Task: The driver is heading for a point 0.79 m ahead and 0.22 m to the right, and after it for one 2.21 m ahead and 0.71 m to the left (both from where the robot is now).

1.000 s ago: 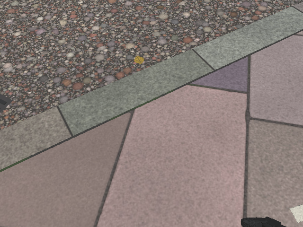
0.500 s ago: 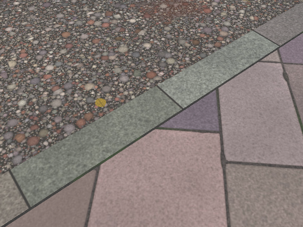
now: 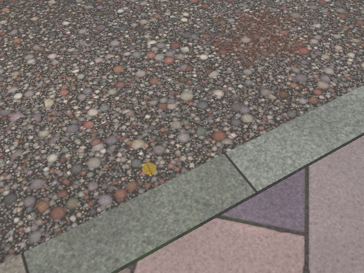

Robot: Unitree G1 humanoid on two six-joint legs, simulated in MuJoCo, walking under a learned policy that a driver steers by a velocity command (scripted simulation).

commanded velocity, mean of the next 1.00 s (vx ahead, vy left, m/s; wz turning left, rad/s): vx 0.50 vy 0.00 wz -0.26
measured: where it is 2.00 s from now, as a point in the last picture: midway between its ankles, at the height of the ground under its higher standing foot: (238, 178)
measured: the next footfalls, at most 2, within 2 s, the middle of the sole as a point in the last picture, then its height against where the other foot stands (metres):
left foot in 0.14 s outside the picture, level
right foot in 0.72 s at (221, 262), level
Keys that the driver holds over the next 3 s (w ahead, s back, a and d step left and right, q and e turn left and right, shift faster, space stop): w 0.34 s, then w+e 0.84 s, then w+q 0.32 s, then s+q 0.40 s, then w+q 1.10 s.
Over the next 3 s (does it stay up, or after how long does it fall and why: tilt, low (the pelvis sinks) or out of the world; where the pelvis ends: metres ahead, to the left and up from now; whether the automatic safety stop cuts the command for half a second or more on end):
stays up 1.19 -0.09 -0.01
